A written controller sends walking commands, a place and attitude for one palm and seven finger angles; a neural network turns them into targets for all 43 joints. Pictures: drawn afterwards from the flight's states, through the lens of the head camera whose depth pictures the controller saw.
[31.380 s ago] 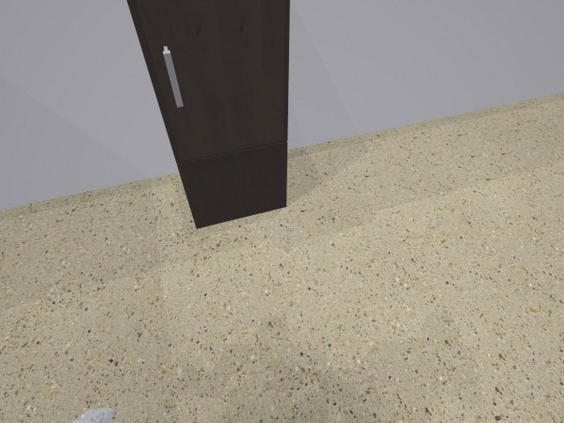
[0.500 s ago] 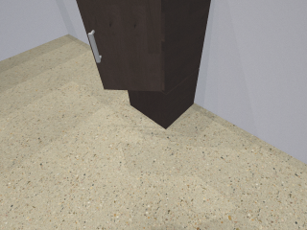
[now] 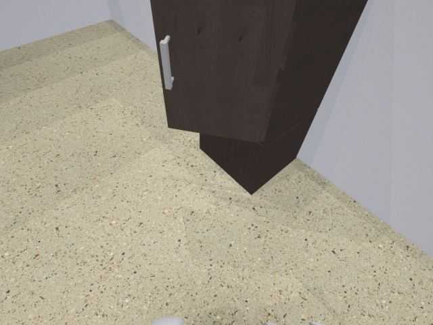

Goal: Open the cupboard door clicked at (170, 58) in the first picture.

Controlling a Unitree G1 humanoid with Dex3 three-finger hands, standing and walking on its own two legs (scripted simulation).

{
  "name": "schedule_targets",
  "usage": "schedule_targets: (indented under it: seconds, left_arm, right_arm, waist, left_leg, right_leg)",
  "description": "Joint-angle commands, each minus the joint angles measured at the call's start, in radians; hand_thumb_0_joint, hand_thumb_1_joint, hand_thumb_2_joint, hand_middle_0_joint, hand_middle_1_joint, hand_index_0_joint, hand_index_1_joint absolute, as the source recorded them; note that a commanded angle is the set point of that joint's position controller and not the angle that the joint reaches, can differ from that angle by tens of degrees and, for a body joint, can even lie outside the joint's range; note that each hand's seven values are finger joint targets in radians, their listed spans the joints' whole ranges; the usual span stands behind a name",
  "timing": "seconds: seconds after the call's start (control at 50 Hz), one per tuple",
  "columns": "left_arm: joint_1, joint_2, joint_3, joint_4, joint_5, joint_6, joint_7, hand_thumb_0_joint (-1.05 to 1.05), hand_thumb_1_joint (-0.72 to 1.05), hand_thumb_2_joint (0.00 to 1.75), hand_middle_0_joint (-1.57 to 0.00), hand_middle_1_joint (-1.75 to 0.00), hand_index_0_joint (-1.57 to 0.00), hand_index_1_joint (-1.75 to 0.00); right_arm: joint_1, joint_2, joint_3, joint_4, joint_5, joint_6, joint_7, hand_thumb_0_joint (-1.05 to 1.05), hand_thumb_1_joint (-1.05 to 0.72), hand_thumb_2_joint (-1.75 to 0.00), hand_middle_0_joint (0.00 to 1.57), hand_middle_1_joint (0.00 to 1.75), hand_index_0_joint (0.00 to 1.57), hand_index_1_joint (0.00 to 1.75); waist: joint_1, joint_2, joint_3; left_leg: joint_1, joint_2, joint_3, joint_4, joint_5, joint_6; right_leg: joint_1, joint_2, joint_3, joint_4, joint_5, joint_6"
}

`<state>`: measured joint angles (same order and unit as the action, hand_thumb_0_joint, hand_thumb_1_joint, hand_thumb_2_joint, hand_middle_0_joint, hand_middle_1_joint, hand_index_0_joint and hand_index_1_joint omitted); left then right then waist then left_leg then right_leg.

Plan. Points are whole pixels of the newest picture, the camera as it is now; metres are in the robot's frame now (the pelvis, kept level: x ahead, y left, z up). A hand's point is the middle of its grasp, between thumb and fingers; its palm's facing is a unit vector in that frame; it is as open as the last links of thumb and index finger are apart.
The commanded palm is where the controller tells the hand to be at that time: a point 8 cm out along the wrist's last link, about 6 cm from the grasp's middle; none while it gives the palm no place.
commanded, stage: take the last steps up to it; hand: left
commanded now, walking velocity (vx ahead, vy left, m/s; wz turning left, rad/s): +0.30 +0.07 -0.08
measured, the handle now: (168, 63) +0.83 +0.25 -0.01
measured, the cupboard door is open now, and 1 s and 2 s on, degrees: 37 37 37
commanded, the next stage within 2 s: come to a stop and stand still in 0.46 s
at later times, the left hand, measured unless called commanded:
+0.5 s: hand (138, 279) +0.21 +0.19 -0.14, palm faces +0.02 -0.98 -0.22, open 7.2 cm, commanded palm none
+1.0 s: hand (119, 252) +0.27 +0.26 -0.17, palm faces -0.04 -0.98 -0.21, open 7.4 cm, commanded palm none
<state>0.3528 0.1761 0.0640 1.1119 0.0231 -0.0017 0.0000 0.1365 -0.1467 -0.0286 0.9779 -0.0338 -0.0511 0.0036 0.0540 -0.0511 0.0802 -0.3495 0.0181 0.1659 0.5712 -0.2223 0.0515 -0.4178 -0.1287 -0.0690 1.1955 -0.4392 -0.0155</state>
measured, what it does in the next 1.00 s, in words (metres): walks ahead: right foot, then left foot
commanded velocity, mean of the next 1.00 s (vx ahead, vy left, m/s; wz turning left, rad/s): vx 0.05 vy -0.03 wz -0.01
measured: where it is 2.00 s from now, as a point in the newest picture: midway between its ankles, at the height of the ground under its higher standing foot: outside the picture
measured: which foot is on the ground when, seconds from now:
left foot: down 0.00-0.30, up 0.32-0.64, down 0.66-1.00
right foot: up 0.00-0.26, down 0.28-0.68, up 0.70-1.00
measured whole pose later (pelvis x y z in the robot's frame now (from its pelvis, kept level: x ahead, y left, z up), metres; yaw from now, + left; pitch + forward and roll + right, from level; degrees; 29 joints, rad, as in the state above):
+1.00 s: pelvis +0.20 +0.06 +0.01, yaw -6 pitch +0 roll -3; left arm 0.20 0.23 0.08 0.99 0.02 0.07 0.00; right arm 0.11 -0.17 -0.04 1.00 -0.04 0.02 -0.03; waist 0.01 -0.01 0.07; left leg -0.38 0.10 0.12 0.47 -0.11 0.03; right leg -0.41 -0.03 -0.03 0.96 -0.47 0.03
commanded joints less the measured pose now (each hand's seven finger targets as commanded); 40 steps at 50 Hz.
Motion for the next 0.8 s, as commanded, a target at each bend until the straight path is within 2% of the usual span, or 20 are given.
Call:
schedule_targets:
  seconds: [0.0,0.16,0.22,0.24,0.26,0.28,0.3,0.34,0.38,0.42,0.54,0.58,0.6,0.62,0.64,0.66,0.68,0.7,0.74,0.78]
  left_arm:
    - [0.006,0.012,0.0,-0.091,0.005,-0.021,-0.006,0.0,0.9,0.9,-0.2,-0.3,-0.2,-0.3]
    - [-0.147,0.035,0.005,-0.181,0.008,-0.015,-0.017,0.0,0.9,0.9,-0.2,-0.3,-0.2,-0.3]
    - [-0.08,0.062,0.01,-0.165,0.009,-0.025,-0.014,0.0,0.9,0.9,-0.2,-0.3,-0.2,-0.3]
    - [-0.017,0.098,0.019,-0.145,0.011,-0.032,-0.009,0.0,0.9,0.9,-0.2,-0.3,-0.2,-0.3]
    - [0.081,0.174,0.032,-0.124,0.014,-0.046,-0.003,0.0,0.9,0.9,-0.2,-0.3,-0.2,-0.3]
    - [0.149,0.245,0.044,-0.111,0.002,-0.046,0.003,0.0,0.9,0.9,-0.2,-0.3,-0.2,-0.3]
    - [0.135,0.208,0.039,-0.107,-0.003,-0.055,0.013,0.0,0.9,0.9,-0.2,-0.3,-0.2,-0.3]
    - [0.021,0.145,0.018,-0.137,-0.007,-0.063,0.017,0.0,0.9,0.9,-0.2,-0.3,-0.2,-0.3]
    - [-0.018,0.113,0.007,-0.137,-0.008,-0.076,0.015,0.0,0.9,0.9,-0.2,-0.3,-0.2,-0.3]
    - [-0.022,0.101,0.009,-0.124,-0.005,-0.082,0.013,0.0,0.9,0.9,-0.2,-0.3,-0.2,-0.3]
    - [-0.01,0.144,0.015,-0.076,0.002,-0.069,0.01,0.0,0.9,0.9,-0.2,-0.3,-0.2,-0.3]
    - [-0.03,0.123,0.003,-0.058,-0.004,-0.052,0.018,0.0,0.9,0.9,-0.2,-0.3,-0.2,-0.3]
    - [-0.021,0.097,-0.008,-0.053,-0.005,-0.044,0.022,0.0,0.9,0.9,-0.2,-0.3,-0.2,-0.3]
    - [0.026,0.064,-0.021,-0.05,-0.012,-0.035,0.03,0.0,0.9,0.9,-0.2,-0.3,-0.2,-0.3]
    - [0.065,0.04,-0.03,-0.045,-0.019,-0.022,0.039,0.0,0.9,0.9,-0.2,-0.3,-0.2,-0.3]
    - [0.081,0.034,-0.034,-0.04,-0.015,-0.008,0.045,0.0,0.9,0.9,-0.2,-0.3,-0.2,-0.3]
    - [0.079,0.042,-0.034,-0.029,-0.019,0.016,0.045,0.0,0.9,0.9,-0.2,-0.3,-0.2,-0.3]
    - [0.06,0.073,-0.03,-0.036,-0.016,0.032,0.044,0.0,0.9,0.9,-0.2,-0.3,-0.2,-0.3]
    - [0.021,0.099,-0.01,-0.056,-0.01,0.048,0.037,0.0,0.9,0.9,-0.2,-0.3,-0.2,-0.3]
    - [0.001,0.095,0.007,-0.084,-0.006,0.059,0.027,0.0,0.9,0.9,-0.2,-0.3,-0.2,-0.3]
  right_arm:
    - [0.164,-0.138,-0.031,0.017,0.006,-0.019,-0.026,0.0,-0.9,-0.9,0.2,0.3,0.2,0.3]
    - [0.182,-0.161,-0.039,0.032,0.0,-0.008,-0.009,0.0,-0.9,-0.9,0.2,0.3,0.2,0.3]
    - [0.172,-0.157,-0.033,0.046,0.003,-0.001,-0.008,0.0,-0.9,-0.9,0.2,0.3,0.2,0.3]
    - [0.172,-0.136,-0.028,0.05,0.01,-0.003,-0.006,0.0,-0.9,-0.9,0.2,0.3,0.2,0.3]
    - [0.179,-0.101,-0.022,0.034,0.019,-0.005,0.0,0.0,-0.9,-0.9,0.2,0.3,0.2,0.3]
    - [0.161,-0.109,-0.021,0.001,0.012,-0.005,0.005,0.0,-0.9,-0.9,0.2,0.3,0.2,0.3]
    - [0.131,-0.146,-0.033,0.007,0.008,0.005,0.001,0.0,-0.9,-0.9,0.2,0.3,0.2,0.3]
    - [0.104,-0.115,-0.03,0.025,0.013,0.006,0.001,0.0,-0.9,-0.9,0.2,0.3,0.2,0.3]
    - [0.155,-0.072,-0.022,0.052,0.011,0.021,0.005,0.0,-0.9,-0.9,0.2,0.3,0.2,0.3]
    - [0.176,-0.049,-0.02,0.065,0.013,0.03,0.008,0.0,-0.9,-0.9,0.2,0.3,0.2,0.3]
    - [0.104,-0.048,-0.017,0.029,0.015,0.019,0.018,0.0,-0.9,-0.9,0.2,0.3,0.2,0.3]
    - [0.136,-0.049,-0.009,0.054,0.014,0.011,0.005,0.0,-0.9,-0.9,0.2,0.3,0.2,0.3]
    - [0.178,-0.077,-0.011,0.075,0.013,0.006,-0.001,0.0,-0.9,-0.9,0.2,0.3,0.2,0.3]
    - [0.23,-0.147,-0.018,0.083,0.009,-0.002,-0.011,0.0,-0.9,-0.9,0.2,0.3,0.2,0.3]
    - [0.241,-0.2,-0.025,0.086,0.012,0.008,-0.025,0.0,-0.9,-0.9,0.2,0.3,0.2,0.3]
    - [0.223,-0.218,-0.026,0.078,0.014,0.022,-0.035,0.0,-0.9,-0.9,0.2,0.3,0.2,0.3]
    - [0.196,-0.222,-0.025,0.082,0.015,0.03,-0.05,0.0,-0.9,-0.9,0.2,0.3,0.2,0.3]
    - [0.178,-0.23,-0.029,0.076,0.016,0.039,-0.064,0.0,-0.9,-0.9,0.2,0.3,0.2,0.3]
    - [0.151,-0.237,-0.042,0.051,0.014,0.057,-0.072,0.0,-0.9,-0.9,0.2,0.3,0.2,0.3]
    - [0.118,-0.244,-0.053,0.03,0.012,0.062,-0.075,0.0,-0.9,-0.9,0.2,0.3,0.2,0.3]
  waist:
    - [-0.038,0.143,-0.074]
    - [-0.036,0.084,-0.003]
    - [0.004,0.051,-0.013]
    - [0.032,0.0,-0.034]
    - [0.06,-0.17,-0.077]
    - [0.075,-0.271,-0.086]
    - [0.061,-0.276,-0.068]
    - [0.007,-0.057,-0.043]
    - [-0.035,-0.047,-0.067]
    - [-0.049,-0.051,-0.066]
    - [-0.026,-0.094,-0.044]
    - [-0.059,-0.107,-0.039]
    - [-0.069,-0.045,-0.073]
    - [-0.072,0.119,-0.157]
    - [-0.067,0.195,-0.192]
    - [-0.07,0.17,-0.147]
    - [-0.066,0.298,-0.16]
    - [-0.073,0.36,-0.128]
    - [-0.081,0.244,-0.128]
    - [-0.072,0.153,-0.151]
  left_leg:
    - [0.145,0.282,-0.257,-0.394,0.007,0.129]
    - [0.092,0.265,-0.196,-0.42,-0.119,0.146]
    - [0.067,0.2,-0.147,-0.273,-0.102,0.088]
    - [-0.002,0.132,-0.092,-0.141,-0.105,0.047]
    - [-0.171,0.02,-0.004,0.105,-0.192,-0.012]
    - [-0.306,-0.032,-0.01,0.357,-0.397,-0.042]
    - [-0.325,0.008,-0.122,0.497,-0.344,-0.044]
    - [-0.316,0.06,-0.176,0.53,-0.175,-0.062]
    - [-0.224,0.073,-0.153,0.455,-0.095,-0.084]
    - [-0.177,0.066,-0.12,0.366,-0.05,-0.095]
    - [-0.07,0.026,-0.07,0.066,-0.023,-0.082]
    - [0.091,-0.001,-0.062,-0.091,0.106,-0.083]
    - [0.21,0.03,-0.1,-0.149,0.253,-0.079]
    - [0.338,0.158,-0.214,-0.115,0.566,-0.036]
    - [0.334,0.291,-0.314,-0.11,0.762,0.042]
    - [0.274,0.33,-0.327,-0.148,0.79,0.082]
    - [0.279,0.34,-0.365,-0.191,0.844,0.095]
    - [0.234,0.355,-0.359,-0.202,0.888,0.107]
    - [0.191,0.383,-0.346,-0.193,0.811,0.152]
    - [0.192,0.383,-0.327,-0.206,0.641,0.154]
  right_leg:
    - [-0.14,-0.024,0.025,-0.058,0.099,0.002]
    - [0.038,0.018,-0.012,-0.472,0.17,0.004]
    - [0.216,0.059,-0.044,-0.647,0.203,-0.002]
    - [0.348,0.03,0.016,-0.724,0.192,-0.02]
    - [0.509,-0.16,0.301,-0.842,0.147,-0.102]
    - [0.575,-0.339,0.548,-0.969,0.202,-0.212]
    - [0.506,-0.339,0.559,-0.989,0.265,-0.22]
    - [0.428,-0.267,0.352,-0.964,0.44,-0.188]
    - [0.352,-0.2,0.176,-0.962,0.577,-0.147]
    - [0.322,-0.164,0.088,-0.969,0.622,-0.134]
    - [0.308,-0.151,0.067,-0.934,0.497,-0.128]
    - [0.241,-0.094,0.023,-0.835,0.544,-0.078]
    - [0.198,-0.051,0.007,-0.749,0.496,-0.041]
    - [0.137,0.002,-0.023,-0.663,0.306,0.004]
    - [0.147,0.044,-0.03,-0.645,0.042,0.035]
    - [0.159,0.072,-0.02,-0.556,-0.1,0.041]
    - [0.128,0.077,-0.006,-0.443,-0.169,0.052]
    - [0.107,0.074,0.037,-0.333,-0.192,0.046]
    - [0.049,0.072,0.081,-0.18,-0.174,0.041]
    - [-0.021,0.085,0.092,-0.078,-0.112,0.047]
